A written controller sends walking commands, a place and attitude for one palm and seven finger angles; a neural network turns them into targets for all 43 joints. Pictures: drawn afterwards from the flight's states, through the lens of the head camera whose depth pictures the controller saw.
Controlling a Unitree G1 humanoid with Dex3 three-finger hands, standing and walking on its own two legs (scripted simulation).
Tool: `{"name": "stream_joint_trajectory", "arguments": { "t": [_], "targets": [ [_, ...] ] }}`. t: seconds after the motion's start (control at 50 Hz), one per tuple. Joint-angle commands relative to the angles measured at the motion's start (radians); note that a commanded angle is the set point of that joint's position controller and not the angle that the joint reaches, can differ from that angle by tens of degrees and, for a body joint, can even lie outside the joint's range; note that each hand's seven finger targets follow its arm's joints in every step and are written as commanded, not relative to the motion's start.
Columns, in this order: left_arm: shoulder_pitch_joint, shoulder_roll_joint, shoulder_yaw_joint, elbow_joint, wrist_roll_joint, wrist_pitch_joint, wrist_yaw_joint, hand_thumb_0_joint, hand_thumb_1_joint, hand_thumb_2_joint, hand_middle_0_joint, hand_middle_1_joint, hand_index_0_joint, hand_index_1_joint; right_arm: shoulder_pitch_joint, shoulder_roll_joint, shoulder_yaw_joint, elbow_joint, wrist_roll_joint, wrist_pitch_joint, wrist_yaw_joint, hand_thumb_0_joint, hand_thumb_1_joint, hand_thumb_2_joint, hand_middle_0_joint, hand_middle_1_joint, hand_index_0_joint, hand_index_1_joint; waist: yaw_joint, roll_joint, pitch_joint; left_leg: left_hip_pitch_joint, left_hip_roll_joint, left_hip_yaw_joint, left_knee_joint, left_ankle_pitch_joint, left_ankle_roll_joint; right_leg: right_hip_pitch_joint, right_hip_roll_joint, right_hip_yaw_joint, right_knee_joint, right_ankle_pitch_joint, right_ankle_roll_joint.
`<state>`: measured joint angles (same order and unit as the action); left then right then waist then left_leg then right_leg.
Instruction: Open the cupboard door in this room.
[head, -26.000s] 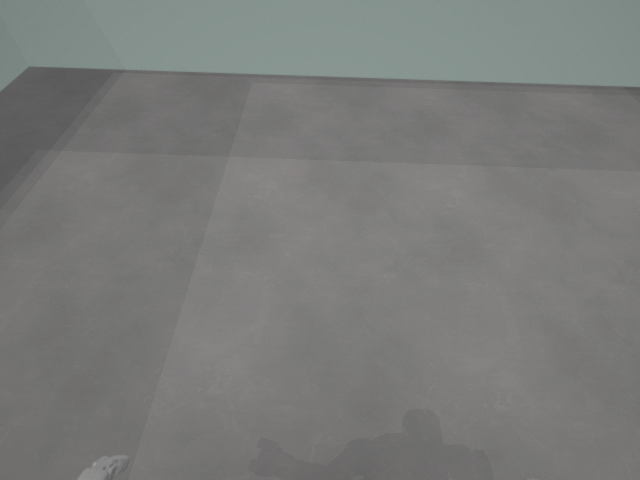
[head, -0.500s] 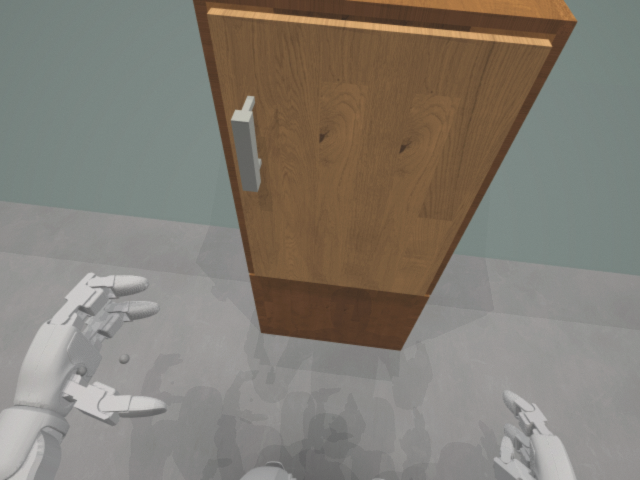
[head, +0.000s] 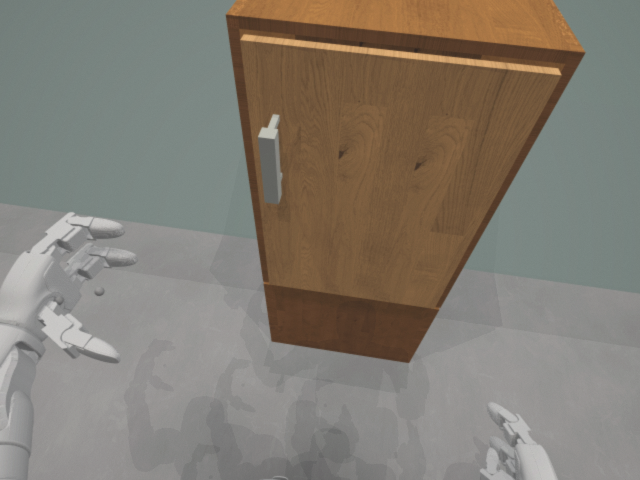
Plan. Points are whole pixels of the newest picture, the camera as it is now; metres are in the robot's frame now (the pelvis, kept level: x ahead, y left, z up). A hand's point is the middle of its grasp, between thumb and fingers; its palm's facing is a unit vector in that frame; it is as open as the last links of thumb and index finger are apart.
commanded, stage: raise the hand with hooked fingers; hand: left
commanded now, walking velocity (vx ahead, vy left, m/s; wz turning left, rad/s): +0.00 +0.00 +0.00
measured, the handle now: (274, 159) +0.56 +0.12 +0.07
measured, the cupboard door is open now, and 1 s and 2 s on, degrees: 0 0 0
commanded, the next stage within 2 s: move the hooked fingers beside the handle in 0.44 s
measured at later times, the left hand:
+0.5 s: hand (105, 295) +0.29 +0.27 +0.09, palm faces -0.05 -1.00 -0.04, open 14.0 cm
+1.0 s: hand (143, 251) +0.35 +0.25 +0.09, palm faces -0.07 -1.00 -0.01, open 14.0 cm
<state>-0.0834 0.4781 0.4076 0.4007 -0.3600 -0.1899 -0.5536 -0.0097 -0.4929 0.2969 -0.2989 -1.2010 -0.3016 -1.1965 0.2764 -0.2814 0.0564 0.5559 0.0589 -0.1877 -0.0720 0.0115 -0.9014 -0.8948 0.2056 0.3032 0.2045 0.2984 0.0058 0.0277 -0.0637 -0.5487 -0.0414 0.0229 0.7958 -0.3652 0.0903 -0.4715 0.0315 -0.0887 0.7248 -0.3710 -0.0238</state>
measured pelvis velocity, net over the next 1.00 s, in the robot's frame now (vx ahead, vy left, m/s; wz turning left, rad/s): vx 0.00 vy -0.02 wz -0.02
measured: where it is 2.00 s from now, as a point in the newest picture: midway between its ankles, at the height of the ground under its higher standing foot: outside the picture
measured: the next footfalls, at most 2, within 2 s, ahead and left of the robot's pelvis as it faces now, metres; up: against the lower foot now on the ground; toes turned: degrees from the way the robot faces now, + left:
none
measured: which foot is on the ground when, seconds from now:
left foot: down 0.00-1.00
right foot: down 0.00-1.00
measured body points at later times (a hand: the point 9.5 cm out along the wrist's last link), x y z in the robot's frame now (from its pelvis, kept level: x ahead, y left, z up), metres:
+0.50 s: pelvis +0.00 +0.00 +0.00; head +0.03 +0.01 +0.45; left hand +0.29 +0.32 +0.09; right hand +0.15 -0.25 -0.07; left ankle +0.02 +0.05 -0.71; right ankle +0.00 -0.11 -0.71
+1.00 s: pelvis +0.00 -0.02 +0.00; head +0.05 +0.00 +0.45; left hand +0.35 +0.30 +0.09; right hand +0.12 -0.28 -0.09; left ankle +0.02 +0.05 -0.71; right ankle +0.00 -0.11 -0.71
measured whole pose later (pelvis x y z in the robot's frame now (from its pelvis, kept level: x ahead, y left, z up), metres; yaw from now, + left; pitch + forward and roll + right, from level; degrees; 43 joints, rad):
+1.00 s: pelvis +0.00 -0.02 +0.00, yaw -1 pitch +9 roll -2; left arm -0.33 0.51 0.41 0.69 -0.31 -0.22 -0.55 -0.01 -0.49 0.30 -0.30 -1.20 -0.30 -1.20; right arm 0.31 -0.30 0.05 0.57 0.06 -0.12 -0.07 0.01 -0.90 -0.89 0.20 0.30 0.20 0.30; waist -0.03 0.01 -0.07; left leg -0.60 -0.02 0.03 0.81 -0.37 0.07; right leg -0.53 0.05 -0.08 0.75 -0.37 -0.04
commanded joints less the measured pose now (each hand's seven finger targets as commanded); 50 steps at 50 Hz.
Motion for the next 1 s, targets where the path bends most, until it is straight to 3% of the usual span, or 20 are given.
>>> {"name": "stream_joint_trajectory", "arguments": {
  "t": [0.0,0.08,0.12,0.18,0.26,0.38,0.46,0.52,0.56,0.58,0.6,0.64,0.66,0.74,0.78,0.8,0.82,0.88,0.98],
  "targets": [
    [-0.176,0.228,0.078,-0.158,-0.038,-0.051,-0.026,0.000,-0.500,0.300,-0.300,-1.200,-0.300,-1.200,-0.037,-0.166,-0.073,-0.156,0.005,-0.058,-0.006,0.000,-0.900,-0.900,0.200,0.300,0.200,0.300,0.001,0.068,-0.230,0.252,0.057,-0.139,-0.149,0.289,-0.084,-0.020,0.008,0.029,-0.078,0.171,-0.027],
    [-0.184,0.254,0.101,-0.188,-0.038,-0.056,-0.015,0.000,-0.500,0.300,-0.300,-1.200,-0.300,-1.200,-0.035,-0.172,-0.081,-0.163,0.001,-0.054,0.002,0.000,-0.900,-0.900,0.200,0.300,0.200,0.300,0.006,0.045,-0.217,0.240,0.057,-0.140,-0.151,0.280,-0.086,-0.017,0.010,0.030,-0.076,0.168,-0.030],
    [-0.183,0.261,0.113,-0.203,-0.036,-0.065,-0.006,0.000,-0.500,0.300,-0.300,-1.200,-0.300,-1.200,-0.030,-0.171,-0.082,-0.167,0.000,-0.053,0.006,0.000,-0.900,-0.900,0.200,0.300,0.200,0.300,0.006,0.078,-0.242,0.255,0.058,-0.138,-0.154,0.276,-0.087,-0.029,0.011,0.031,-0.073,0.159,-0.027],
    [-0.199,0.275,0.126,-0.222,-0.036,-0.082,0.011,0.000,-0.500,0.300,-0.300,-1.200,-0.300,-1.200,-0.024,-0.171,-0.083,-0.159,-0.004,-0.051,0.003,0.000,-0.900,-0.900,0.200,0.300,0.200,0.300,0.001,0.067,-0.230,0.245,0.056,-0.130,-0.149,0.284,-0.085,-0.015,0.012,0.036,-0.075,0.174,-0.029],
    [-0.208,0.254,0.104,-0.238,-0.029,-0.096,0.014,0.000,-0.500,0.300,-0.300,-1.200,-0.300,-1.200,-0.026,-0.165,-0.082,-0.156,0.000,-0.052,0.001,0.000,-0.900,-0.900,0.200,0.300,0.200,0.300,-0.009,0.122,-0.242,0.282,0.063,-0.144,-0.160,0.256,-0.090,-0.046,0.010,0.033,-0.075,0.143,-0.023],
    [-0.207,0.260,0.110,-0.184,-0.033,-0.081,-0.001,0.000,-0.500,0.300,-0.300,-1.200,-0.300,-1.200,-0.032,-0.167,-0.076,-0.151,-0.001,-0.048,-0.005,0.000,-0.900,-0.900,0.200,0.300,0.200,0.300,-0.009,0.073,-0.207,0.240,0.056,-0.134,-0.161,0.220,-0.078,-0.022,0.012,0.039,-0.090,0.147,-0.029],
    [-0.215,0.234,0.090,-0.169,-0.039,-0.074,-0.013,0.000,-0.500,0.300,-0.300,-1.200,-0.300,-1.200,-0.038,-0.165,-0.075,-0.155,0.004,-0.049,-0.009,0.000,-0.900,-0.900,0.200,0.300,0.200,0.300,-0.016,0.044,-0.215,0.224,0.052,-0.124,-0.153,0.205,-0.069,-0.024,0.009,0.041,-0.091,0.150,-0.021],
    [-0.217,0.244,0.090,-0.177,-0.033,-0.078,-0.013,0.000,-0.500,0.300,-0.300,-1.200,-0.300,-1.200,-0.036,-0.165,-0.075,-0.155,0.003,-0.049,-0.006,0.000,-0.900,-0.900,0.200,0.300,0.200,0.300,-0.011,0.072,-0.232,0.238,0.051,-0.123,-0.147,0.228,-0.073,-0.022,0.009,0.043,-0.085,0.161,-0.023],
    [-0.290,0.228,0.063,-0.158,-0.028,-0.079,-0.007,0.000,-0.500,0.300,-0.300,-1.200,-0.300,-1.200,-0.035,-0.165,-0.071,-0.147,0.003,-0.045,-0.011,0.000,-0.900,-0.900,0.200,0.300,0.200,0.300,-0.031,0.045,-0.205,0.218,0.051,-0.127,-0.148,0.178,-0.067,-0.046,0.009,0.043,-0.087,0.132,-0.018],
    [-0.347,0.249,0.072,-0.149,-0.027,-0.084,-0.003,0.000,-0.500,0.300,-0.300,-1.200,-0.300,-1.200,-0.031,-0.170,-0.072,-0.135,0.002,-0.041,-0.017,0.000,-0.900,-0.900,0.200,0.300,0.200,0.300,-0.036,0.047,-0.187,0.207,0.051,-0.123,-0.142,0.161,-0.066,-0.048,0.010,0.049,-0.089,0.124,-0.023],
    [-0.375,0.234,0.051,-0.142,-0.023,-0.088,-0.004,0.000,-0.500,0.300,-0.300,-1.200,-0.300,-1.200,-0.032,-0.167,-0.069,-0.134,0.003,-0.041,-0.018,0.000,-0.900,-0.900,0.200,0.300,0.200,0.300,-0.040,0.070,-0.199,0.216,0.049,-0.126,-0.145,0.155,-0.066,-0.056,0.009,0.048,-0.087,0.117,-0.022],
    [-0.402,0.247,0.058,-0.098,-0.016,-0.089,0.002,0.000,-0.500,0.300,-0.300,-1.200,-0.300,-1.200,-0.026,-0.169,-0.070,-0.128,0.004,-0.037,-0.023,0.000,-0.900,-0.900,0.200,0.300,0.200,0.300,-0.041,0.040,-0.207,0.200,0.046,-0.123,-0.143,0.125,-0.060,-0.053,0.005,0.056,-0.091,0.099,-0.019],
    [-0.427,0.260,0.057,-0.093,-0.006,-0.095,0.005,0.000,-0.500,0.300,-0.300,-1.200,-0.300,-1.200,-0.026,-0.170,-0.068,-0.123,0.005,-0.035,-0.025,0.000,-0.900,-0.900,0.200,0.300,0.200,0.300,-0.041,0.068,-0.210,0.201,0.047,-0.125,-0.146,0.111,-0.062,-0.058,0.002,0.056,-0.089,0.086,-0.021],
    [-0.463,0.256,0.043,-0.064,0.007,-0.102,0.012,0.000,-0.500,0.300,-0.300,-1.200,-0.300,-1.200,-0.020,-0.166,-0.067,-0.120,0.003,-0.024,-0.022,0.000,-0.900,-0.900,0.200,0.300,0.200,0.300,-0.035,0.089,-0.270,0.226,0.044,-0.116,-0.130,0.175,-0.061,-0.035,0.000,0.061,-0.082,0.130,-0.022],
    [-0.472,0.304,0.081,-0.015,0.008,-0.099,0.014,0.000,-0.500,0.300,-0.300,-1.200,-0.300,-1.200,-0.006,-0.174,-0.068,-0.111,0.001,-0.014,-0.021,0.000,-0.900,-0.900,0.200,0.300,0.200,0.300,-0.026,0.054,-0.275,0.199,0.043,-0.111,-0.117,0.212,-0.061,-0.001,0.003,0.064,-0.076,0.168,-0.026],
    [-0.473,0.273,0.055,-0.003,0.008,-0.096,0.009,0.000,-0.500,0.300,-0.300,-1.200,-0.300,-1.200,-0.007,-0.169,-0.066,-0.119,0.003,-0.010,-0.019,0.000,-0.900,-0.900,0.200,0.300,0.200,0.300,-0.030,0.054,-0.275,0.195,0.041,-0.103,-0.116,0.226,-0.058,-0.002,0.003,0.065,-0.073,0.187,-0.022],
    [-0.472,0.293,0.077,0.030,0.006,-0.090,0.008,0.000,-0.500,0.300,-0.300,-1.200,-0.300,-1.200,-0.003,-0.170,-0.068,-0.118,0.004,-0.005,-0.018,0.000,-0.900,-0.900,0.200,0.300,0.200,0.300,-0.028,0.033,-0.260,0.169,0.040,-0.095,-0.111,0.213,-0.055,0.002,0.003,0.072,-0.077,0.188,-0.019],
    [-0.504,0.323,0.098,0.072,0.008,-0.091,0.005,0.000,-0.500,0.300,-0.300,-1.200,-0.300,-1.200,0.008,-0.172,-0.067,-0.119,0.002,0.011,-0.016,0.000,-0.900,-0.900,0.200,0.300,0.200,0.300,-0.021,0.051,-0.264,0.139,0.035,-0.080,-0.097,0.236,-0.053,0.024,0.001,0.081,-0.067,0.224,-0.021],
    [-0.579,0.323,0.083,0.112,0.012,-0.113,-0.005,0.000,-0.500,0.300,-0.300,-1.200,-0.300,-1.200,0.035,-0.174,-0.074,-0.116,0.004,0.030,-0.010,0.000,-0.900,-0.900,0.200,0.300,0.200,0.300,-0.038,0.055,-0.288,0.137,0.038,-0.073,-0.078,0.252,-0.049,0.008,0.005,0.088,-0.056,0.242,-0.018]
  ]
}}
